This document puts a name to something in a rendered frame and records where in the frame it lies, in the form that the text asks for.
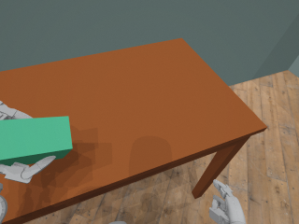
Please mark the robot left hand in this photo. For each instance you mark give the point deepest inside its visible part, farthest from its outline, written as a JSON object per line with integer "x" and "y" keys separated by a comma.
{"x": 20, "y": 172}

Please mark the sponge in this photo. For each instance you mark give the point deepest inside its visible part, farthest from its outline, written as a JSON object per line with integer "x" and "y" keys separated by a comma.
{"x": 28, "y": 141}

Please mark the table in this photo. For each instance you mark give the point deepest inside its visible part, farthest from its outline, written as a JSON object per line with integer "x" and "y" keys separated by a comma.
{"x": 133, "y": 113}

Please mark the robot right hand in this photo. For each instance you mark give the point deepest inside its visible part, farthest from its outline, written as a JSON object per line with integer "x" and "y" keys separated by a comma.
{"x": 225, "y": 211}

